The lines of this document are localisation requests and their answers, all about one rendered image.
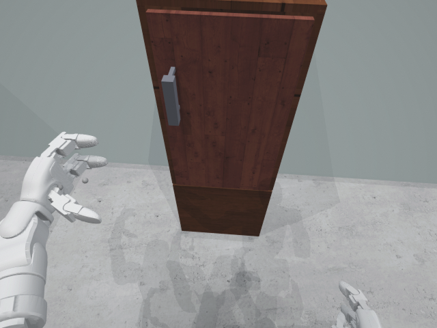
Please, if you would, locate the left robot forearm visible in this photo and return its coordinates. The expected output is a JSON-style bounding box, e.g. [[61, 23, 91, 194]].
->
[[0, 201, 54, 328]]

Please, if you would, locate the cupboard door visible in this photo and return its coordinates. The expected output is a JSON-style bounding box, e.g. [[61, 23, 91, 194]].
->
[[146, 9, 314, 191]]

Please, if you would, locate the handle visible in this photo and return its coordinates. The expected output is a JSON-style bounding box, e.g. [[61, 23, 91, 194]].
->
[[161, 67, 180, 126]]

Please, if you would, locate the robot right hand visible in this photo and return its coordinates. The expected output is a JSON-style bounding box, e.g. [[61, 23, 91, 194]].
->
[[332, 281, 382, 328]]

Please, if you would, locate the robot left hand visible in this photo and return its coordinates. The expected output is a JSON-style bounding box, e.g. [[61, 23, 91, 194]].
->
[[20, 132, 108, 223]]

